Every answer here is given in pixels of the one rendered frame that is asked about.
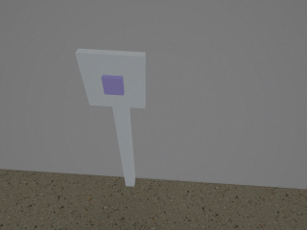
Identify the button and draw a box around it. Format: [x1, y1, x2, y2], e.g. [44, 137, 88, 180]
[101, 75, 125, 96]

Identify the panel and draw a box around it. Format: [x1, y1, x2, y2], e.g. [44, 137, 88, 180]
[75, 48, 146, 187]

